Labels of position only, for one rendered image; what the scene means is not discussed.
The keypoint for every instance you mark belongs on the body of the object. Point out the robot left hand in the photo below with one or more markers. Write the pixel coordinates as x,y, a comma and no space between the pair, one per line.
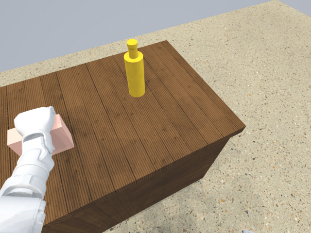
36,119

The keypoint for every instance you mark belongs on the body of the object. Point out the table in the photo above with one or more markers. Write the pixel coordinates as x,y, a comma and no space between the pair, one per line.
129,152

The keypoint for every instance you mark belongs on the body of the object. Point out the robot left forearm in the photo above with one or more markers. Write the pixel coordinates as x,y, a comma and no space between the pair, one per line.
33,167

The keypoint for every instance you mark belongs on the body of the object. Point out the sponge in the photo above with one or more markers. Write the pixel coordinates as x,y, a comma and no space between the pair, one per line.
61,137

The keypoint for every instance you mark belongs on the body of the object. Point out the robot left upper arm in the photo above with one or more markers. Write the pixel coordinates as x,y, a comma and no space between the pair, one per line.
21,214

